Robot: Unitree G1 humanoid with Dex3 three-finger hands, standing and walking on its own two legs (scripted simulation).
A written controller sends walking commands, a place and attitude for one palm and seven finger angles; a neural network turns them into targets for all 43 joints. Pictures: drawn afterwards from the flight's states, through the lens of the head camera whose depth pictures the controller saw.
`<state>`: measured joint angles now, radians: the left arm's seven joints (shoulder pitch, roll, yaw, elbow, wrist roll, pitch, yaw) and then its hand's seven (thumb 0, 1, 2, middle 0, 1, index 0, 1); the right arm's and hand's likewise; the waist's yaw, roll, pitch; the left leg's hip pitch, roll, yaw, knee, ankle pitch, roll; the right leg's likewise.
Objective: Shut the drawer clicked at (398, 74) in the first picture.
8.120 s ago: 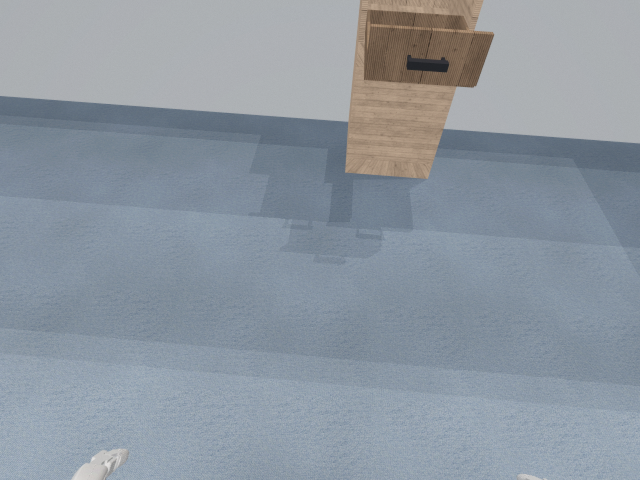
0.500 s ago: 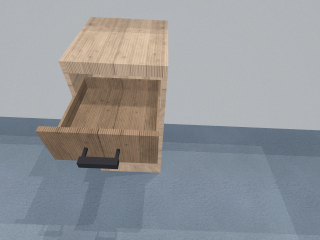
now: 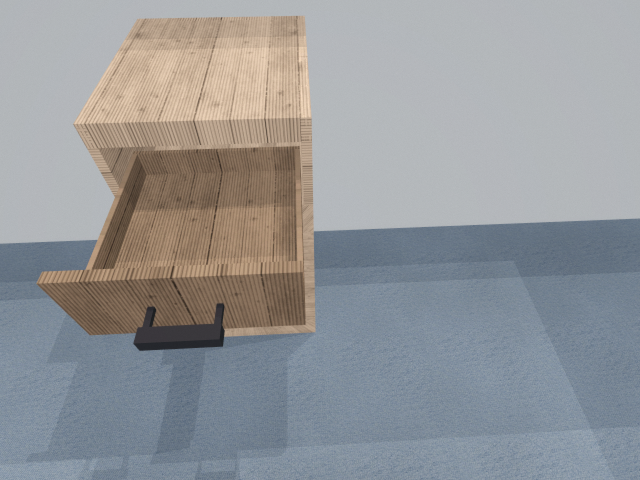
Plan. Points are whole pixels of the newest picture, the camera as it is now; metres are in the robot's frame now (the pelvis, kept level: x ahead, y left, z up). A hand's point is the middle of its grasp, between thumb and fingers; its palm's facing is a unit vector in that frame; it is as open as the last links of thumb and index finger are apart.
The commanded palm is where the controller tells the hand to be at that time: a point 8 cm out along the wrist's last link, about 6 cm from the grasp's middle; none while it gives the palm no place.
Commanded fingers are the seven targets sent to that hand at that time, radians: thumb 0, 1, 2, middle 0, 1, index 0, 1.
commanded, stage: look again from close up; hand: left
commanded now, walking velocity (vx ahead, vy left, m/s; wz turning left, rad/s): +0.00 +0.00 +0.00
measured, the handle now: (183, 323) +0.34 +0.22 -0.06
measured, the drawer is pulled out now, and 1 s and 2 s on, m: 0.29 0.29 0.29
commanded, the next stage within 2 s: raise the hand and make a fist in 0.42 s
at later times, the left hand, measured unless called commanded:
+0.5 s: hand out of the picture +0.04 +0.19 -0.17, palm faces +0.01 -0.98 -0.21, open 7.3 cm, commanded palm none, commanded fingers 0.00 0.90 0.90 -0.20 -0.30 -0.20 -0.30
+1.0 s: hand out of the picture +0.10 +0.18 -0.06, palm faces +0.21 -0.98 -0.06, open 5.6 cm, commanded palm +0.10 +0.23 -0.03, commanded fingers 0.00 0.90 0.90 -0.70 -0.84 -0.70 -0.84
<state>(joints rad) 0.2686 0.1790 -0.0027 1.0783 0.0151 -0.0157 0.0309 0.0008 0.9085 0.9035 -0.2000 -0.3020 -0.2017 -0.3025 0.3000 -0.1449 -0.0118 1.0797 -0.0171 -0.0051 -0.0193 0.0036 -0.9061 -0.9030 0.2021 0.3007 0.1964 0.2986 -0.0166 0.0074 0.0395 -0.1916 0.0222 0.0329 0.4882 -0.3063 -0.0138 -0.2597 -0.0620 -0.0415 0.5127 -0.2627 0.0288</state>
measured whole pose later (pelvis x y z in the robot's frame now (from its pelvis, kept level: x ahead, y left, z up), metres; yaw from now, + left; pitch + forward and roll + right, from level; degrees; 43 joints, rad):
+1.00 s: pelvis -0.05 -0.03 -0.08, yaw +2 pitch +11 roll +0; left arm 0.56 0.16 0.15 0.05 -0.21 -0.51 -0.17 0.01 0.90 0.90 -0.51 -0.64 -0.52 -0.64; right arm 0.16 -0.24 -0.06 0.49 0.02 -0.27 -0.02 0.01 -0.90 -0.90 0.20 0.30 0.20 0.30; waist 0.04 -0.04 -0.10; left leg -0.81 0.05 -0.03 1.12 -0.51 -0.05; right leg -0.86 -0.06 -0.07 1.13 -0.47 -0.02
